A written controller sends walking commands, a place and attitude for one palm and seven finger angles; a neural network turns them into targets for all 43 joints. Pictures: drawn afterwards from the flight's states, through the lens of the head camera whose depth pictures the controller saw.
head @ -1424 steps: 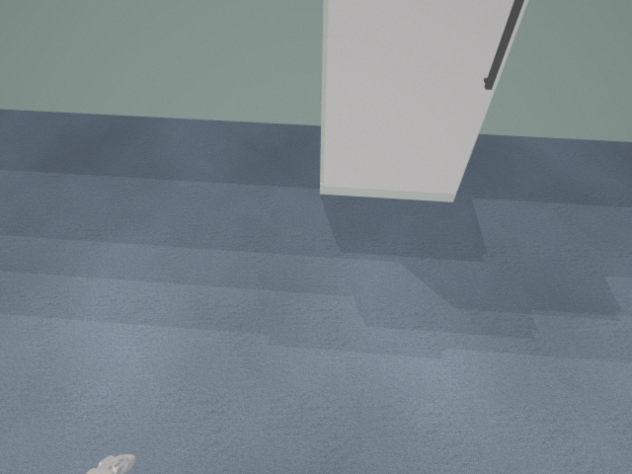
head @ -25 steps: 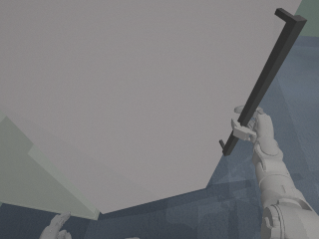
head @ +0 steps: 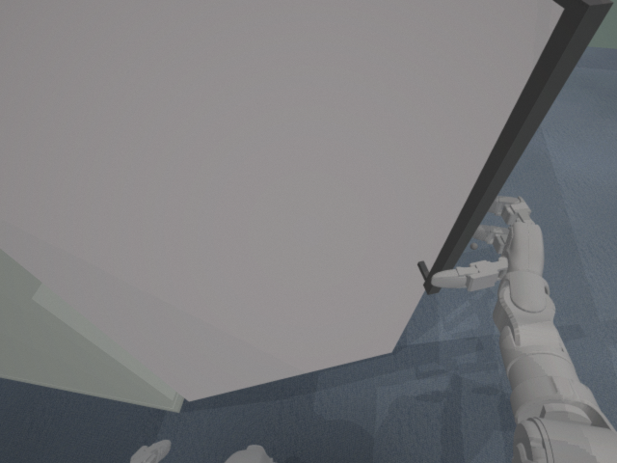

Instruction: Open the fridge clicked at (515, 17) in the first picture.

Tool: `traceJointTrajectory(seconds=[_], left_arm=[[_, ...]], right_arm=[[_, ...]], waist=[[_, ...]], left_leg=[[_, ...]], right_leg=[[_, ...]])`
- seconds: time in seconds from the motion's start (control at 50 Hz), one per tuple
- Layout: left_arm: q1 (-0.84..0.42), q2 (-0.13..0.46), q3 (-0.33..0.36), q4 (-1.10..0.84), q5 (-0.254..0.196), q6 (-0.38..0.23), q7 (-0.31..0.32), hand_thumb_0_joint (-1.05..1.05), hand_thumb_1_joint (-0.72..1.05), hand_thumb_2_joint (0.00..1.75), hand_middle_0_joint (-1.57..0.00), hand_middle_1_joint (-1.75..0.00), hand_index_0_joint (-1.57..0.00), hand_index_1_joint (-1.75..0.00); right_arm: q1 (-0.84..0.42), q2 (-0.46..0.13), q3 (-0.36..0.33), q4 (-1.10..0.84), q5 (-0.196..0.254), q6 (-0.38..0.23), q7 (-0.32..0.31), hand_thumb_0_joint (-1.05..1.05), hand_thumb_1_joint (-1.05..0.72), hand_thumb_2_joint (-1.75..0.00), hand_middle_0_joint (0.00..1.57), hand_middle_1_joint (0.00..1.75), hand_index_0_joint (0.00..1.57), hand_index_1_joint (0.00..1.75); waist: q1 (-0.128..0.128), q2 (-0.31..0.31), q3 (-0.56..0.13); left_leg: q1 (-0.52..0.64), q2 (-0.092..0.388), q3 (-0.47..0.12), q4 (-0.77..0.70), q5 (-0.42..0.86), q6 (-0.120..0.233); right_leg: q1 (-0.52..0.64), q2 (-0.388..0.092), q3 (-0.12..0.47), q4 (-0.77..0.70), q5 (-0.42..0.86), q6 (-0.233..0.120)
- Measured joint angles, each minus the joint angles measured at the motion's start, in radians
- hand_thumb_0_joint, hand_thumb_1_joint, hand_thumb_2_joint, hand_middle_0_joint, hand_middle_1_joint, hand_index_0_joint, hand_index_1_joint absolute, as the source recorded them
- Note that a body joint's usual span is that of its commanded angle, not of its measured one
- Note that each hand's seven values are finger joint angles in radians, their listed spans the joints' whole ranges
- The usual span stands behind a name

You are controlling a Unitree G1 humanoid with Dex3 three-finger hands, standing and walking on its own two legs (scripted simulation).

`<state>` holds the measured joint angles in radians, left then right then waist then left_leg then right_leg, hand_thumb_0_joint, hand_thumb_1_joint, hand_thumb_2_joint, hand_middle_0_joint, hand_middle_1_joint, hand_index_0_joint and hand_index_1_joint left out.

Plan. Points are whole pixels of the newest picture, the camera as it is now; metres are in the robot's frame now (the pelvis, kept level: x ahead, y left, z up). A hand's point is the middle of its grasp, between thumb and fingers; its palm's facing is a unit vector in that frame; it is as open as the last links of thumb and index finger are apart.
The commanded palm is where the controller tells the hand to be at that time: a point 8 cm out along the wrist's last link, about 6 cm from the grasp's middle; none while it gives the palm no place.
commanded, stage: slip the hand off the handle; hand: right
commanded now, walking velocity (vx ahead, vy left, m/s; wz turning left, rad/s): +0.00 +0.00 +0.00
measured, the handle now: (471, 190) +0.45 -0.16 +0.11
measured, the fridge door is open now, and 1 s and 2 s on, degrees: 67 67 67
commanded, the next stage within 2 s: draw the hand back to the body in 1.36 s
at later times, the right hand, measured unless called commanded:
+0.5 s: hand (514, 247) +0.43 -0.24 +0.03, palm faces +0.23 +0.96 -0.16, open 14.7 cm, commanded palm +0.39 -0.29 +0.04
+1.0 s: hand (552, 289) +0.37 -0.28 +0.02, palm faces +0.22 +0.96 -0.16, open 14.7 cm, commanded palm +0.33 -0.32 +0.04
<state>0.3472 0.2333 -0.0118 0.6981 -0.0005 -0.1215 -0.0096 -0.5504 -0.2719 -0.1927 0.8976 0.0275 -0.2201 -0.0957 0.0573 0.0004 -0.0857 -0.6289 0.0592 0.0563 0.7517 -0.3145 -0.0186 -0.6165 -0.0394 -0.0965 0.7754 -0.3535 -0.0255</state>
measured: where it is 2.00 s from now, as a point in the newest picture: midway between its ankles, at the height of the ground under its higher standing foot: outside the picture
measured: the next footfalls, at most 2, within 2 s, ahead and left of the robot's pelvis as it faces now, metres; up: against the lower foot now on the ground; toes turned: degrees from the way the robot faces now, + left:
none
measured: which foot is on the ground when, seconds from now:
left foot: down 0.00-1.00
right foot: down 0.00-1.00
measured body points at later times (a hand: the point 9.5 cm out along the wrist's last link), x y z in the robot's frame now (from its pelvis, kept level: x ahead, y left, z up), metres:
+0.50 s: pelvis +0.02 +0.02 +0.00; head +0.09 +0.00 +0.44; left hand +0.10 +0.29 -0.11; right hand +0.41 -0.29 +0.04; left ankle +0.03 +0.14 -0.71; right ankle +0.02 -0.10 -0.71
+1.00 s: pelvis +0.02 +0.00 +0.00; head +0.08 -0.01 +0.44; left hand +0.12 +0.27 -0.11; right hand +0.35 -0.33 +0.03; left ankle +0.03 +0.14 -0.71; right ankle +0.02 -0.10 -0.71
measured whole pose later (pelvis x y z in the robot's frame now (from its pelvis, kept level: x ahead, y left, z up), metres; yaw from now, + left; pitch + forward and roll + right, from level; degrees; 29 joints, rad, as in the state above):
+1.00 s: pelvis +0.02 +0.00 +0.00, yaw +0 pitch +13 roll +2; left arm 0.35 0.27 0.00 0.61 -0.03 -0.05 0.03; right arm -0.24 -0.42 -0.39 0.65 0.12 -0.19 0.18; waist 0.04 0.00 -0.12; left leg -0.64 0.04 0.07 0.77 -0.36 -0.02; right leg -0.65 -0.06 -0.07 0.83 -0.41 -0.02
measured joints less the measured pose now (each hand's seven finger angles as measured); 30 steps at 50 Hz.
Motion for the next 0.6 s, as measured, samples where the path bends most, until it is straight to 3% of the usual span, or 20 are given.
traceJointTrajectory(seconds=[0.08, 0.16, 0.24, 0.38, 0.6], left_arm=[[0.008, 0.016, 0.013, 0.004, -0.004, 0.012, -0.005, 0.01, 0.9, 0.9, -0.2, -0.3, -0.2, -0.3], [-0.017, 0.027, 0.007, -0.006, -0.003, 0.034, 0.01, 0.01, 0.9, 0.9, -0.2, -0.3, -0.2, -0.3], [-0.028, 0.034, 0.015, -0.026, -0.004, 0.04, 0.022, 0.01, 0.9, 0.9, -0.2, -0.3, -0.2, -0.3], [-0.012, 0.055, 0.024, -0.034, -0.018, 0.059, 0.023, 0.01, 0.9, 0.9, -0.2, -0.3, -0.2, -0.3], [-0.021, 0.045, 0.008, -0.043, -0.019, 0.085, 0.039, 0.01, 0.9, 0.9, -0.2, -0.3, -0.2, -0.3]], right_arm=[[0.022, 0.023, 0.003, -0.029, 0.005, 0.019, 0.002, -0.01, 0.54, -0.21, 0.28, 1.17, 0.28, 1.19], [-0.007, -0.014, -0.054, 0.029, -0.038, 0.027, 0.012, -0.02, 0.55, -0.2, 0.27, 1.16, 0.27, 1.18], [-0.015, -0.075, -0.104, 0.036, -0.021, 0.01, 0.049, -0.02, 0.55, -0.2, 0.26, 1.15, 0.26, 1.16], [-0.009, -0.128, -0.114, 0.051, 0.017, 0.011, 0.146, -0.02, 0.55, -0.2, 0.26, 1.15, 0.25, 1.15], [-0.008, -0.185, -0.177, 0.071, 0.012, -0.004, 0.218, -0.02, 0.55, -0.2, 0.26, 1.15, 0.25, 1.15]], waist=[[-0.007, -0.006, -0.011], [0.009, 0.006, -0.008], [0.017, 0.012, -0.006], [-0.001, 0.004, -0.02], [0.006, 0.01, -0.017]], left_leg=[[0.005, 0.0, 0.004, 0.002, -0.013, 0.0], [-0.008, -0.001, 0.006, 0.019, -0.026, 0.004], [-0.021, -0.009, 0.009, 0.022, -0.029, 0.011], [-0.024, -0.014, 0.022, 0.021, -0.039, 0.016], [-0.047, -0.018, 0.035, 0.04, -0.051, 0.021]], right_leg=[[0.003, 0.0, 0.005, 0.003, -0.012, 0.001], [-0.006, -0.002, 0.007, 0.011, -0.018, 0.004], [-0.02, -0.01, 0.01, 0.016, -0.022, 0.011], [-0.031, -0.015, 0.024, 0.021, -0.031, 0.018], [-0.062, -0.02, 0.039, 0.05, -0.044, 0.022]])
